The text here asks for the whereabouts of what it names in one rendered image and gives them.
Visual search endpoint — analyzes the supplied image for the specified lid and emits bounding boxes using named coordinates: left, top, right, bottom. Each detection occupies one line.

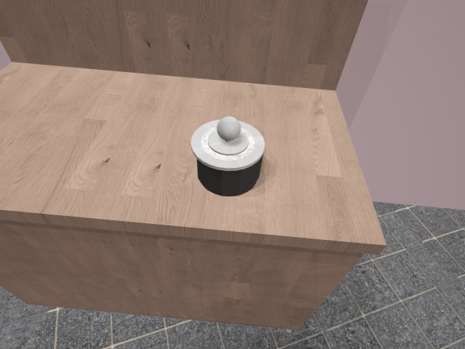
left=191, top=119, right=264, bottom=171

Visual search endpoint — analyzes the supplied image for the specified pot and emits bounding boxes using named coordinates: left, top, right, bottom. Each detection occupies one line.
left=197, top=155, right=263, bottom=196

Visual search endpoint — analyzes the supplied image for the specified knob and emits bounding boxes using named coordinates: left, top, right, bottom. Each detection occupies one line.
left=217, top=116, right=241, bottom=141

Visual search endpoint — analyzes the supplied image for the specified table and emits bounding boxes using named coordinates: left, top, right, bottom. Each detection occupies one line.
left=0, top=0, right=387, bottom=330

